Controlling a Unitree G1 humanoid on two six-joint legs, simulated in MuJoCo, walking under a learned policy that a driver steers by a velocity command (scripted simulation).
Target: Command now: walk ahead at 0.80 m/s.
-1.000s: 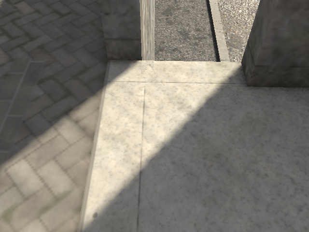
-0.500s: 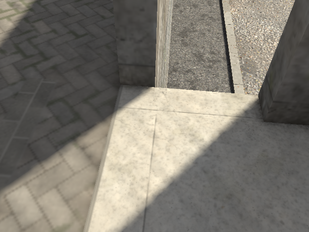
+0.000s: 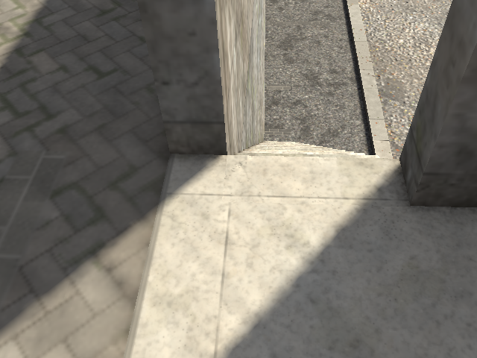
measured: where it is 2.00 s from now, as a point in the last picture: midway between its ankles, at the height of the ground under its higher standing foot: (308, 199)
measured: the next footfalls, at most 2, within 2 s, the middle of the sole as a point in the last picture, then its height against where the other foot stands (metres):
left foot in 0.46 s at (221, 325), level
right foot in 0.96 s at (317, 223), level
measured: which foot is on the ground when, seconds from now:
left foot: up 0.00-0.44, down 0.46-0.96, up 0.98-1.00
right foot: down 0.00-0.48, up 0.50-0.94, down 0.96-1.00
